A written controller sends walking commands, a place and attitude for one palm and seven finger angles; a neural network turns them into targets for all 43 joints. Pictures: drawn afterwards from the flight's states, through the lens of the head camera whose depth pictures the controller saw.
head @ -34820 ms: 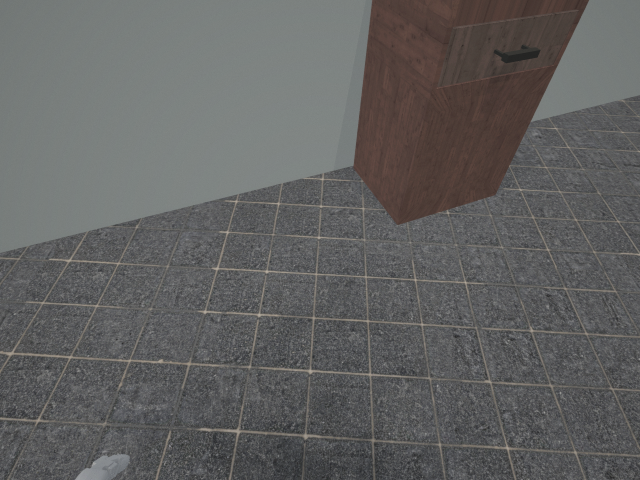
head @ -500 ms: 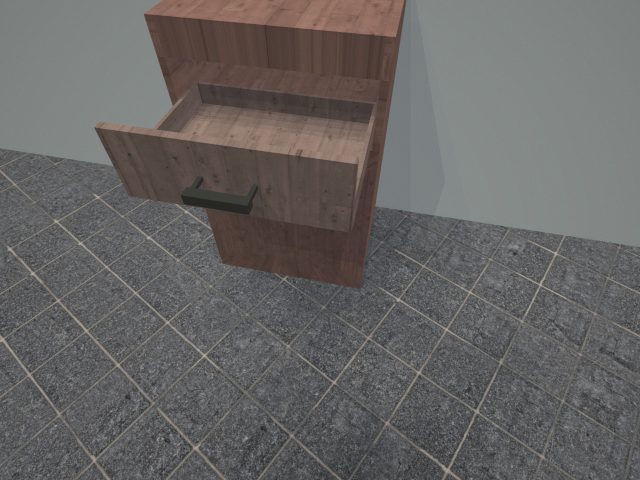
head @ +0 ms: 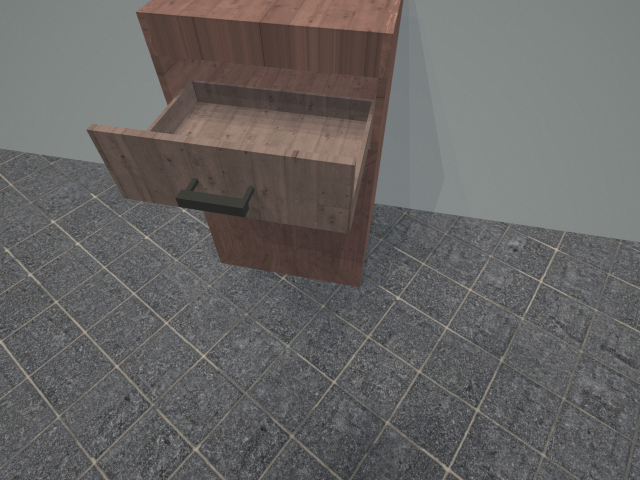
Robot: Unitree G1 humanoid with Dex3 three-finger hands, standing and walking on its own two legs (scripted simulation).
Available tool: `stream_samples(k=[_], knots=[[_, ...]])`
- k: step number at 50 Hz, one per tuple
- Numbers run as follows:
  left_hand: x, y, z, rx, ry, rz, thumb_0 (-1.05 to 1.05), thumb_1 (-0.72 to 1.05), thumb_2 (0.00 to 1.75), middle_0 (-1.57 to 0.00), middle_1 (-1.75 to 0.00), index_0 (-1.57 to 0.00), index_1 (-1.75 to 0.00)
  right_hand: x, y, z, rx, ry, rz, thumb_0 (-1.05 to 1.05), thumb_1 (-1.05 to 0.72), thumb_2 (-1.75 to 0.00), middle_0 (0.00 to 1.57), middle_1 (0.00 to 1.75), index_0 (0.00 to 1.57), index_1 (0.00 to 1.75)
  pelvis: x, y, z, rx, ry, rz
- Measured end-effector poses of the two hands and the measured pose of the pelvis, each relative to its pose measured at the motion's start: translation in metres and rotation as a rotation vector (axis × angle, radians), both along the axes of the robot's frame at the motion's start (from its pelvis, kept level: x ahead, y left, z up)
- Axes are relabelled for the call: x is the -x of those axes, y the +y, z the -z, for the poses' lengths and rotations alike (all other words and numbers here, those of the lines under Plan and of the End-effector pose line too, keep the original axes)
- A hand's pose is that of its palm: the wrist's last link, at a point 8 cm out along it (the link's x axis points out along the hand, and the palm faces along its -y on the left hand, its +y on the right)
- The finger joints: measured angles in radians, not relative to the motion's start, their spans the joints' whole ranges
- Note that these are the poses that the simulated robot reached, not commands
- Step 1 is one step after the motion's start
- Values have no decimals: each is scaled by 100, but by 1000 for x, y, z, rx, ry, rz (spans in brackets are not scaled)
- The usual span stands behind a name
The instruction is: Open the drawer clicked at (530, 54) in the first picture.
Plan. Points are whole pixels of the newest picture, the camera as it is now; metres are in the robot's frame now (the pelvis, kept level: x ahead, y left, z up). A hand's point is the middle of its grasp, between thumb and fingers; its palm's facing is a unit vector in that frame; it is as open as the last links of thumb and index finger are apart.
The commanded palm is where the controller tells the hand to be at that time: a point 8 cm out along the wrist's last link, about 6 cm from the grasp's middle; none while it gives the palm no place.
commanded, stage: stand and wait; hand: left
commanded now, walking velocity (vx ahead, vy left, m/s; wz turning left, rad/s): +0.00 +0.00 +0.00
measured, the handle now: (217, 195) +0.60 +0.23 -0.04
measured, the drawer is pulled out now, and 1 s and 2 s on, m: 0.30 0.30 0.30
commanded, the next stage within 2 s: none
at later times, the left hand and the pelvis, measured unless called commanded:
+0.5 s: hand out of the picture +0.01 +0.16 -0.17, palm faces +0.05 -0.98 -0.19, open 7.3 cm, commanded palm none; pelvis +0.01 -0.01 +0.00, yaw +0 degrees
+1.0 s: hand out of the picture +0.02 +0.16 -0.17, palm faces +0.05 -0.98 -0.20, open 7.3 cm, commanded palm none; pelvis +0.02 -0.01 +0.00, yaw +0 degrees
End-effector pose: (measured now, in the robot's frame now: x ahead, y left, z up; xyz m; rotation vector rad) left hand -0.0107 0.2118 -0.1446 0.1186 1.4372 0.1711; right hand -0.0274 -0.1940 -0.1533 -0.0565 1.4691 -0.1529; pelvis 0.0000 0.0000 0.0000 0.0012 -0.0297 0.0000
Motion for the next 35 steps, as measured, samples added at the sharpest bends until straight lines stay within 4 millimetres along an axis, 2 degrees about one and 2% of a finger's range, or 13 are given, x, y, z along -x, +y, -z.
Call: stream_samples(k=[35], knots=[[-21,-4,-3,-13,-1,0,1,92,90,-20,-30,-20,-30,-25,-15,0,13,0,-15,0,-91,-90,20,30,19,30,-19,-9,-1,1,4,-5]])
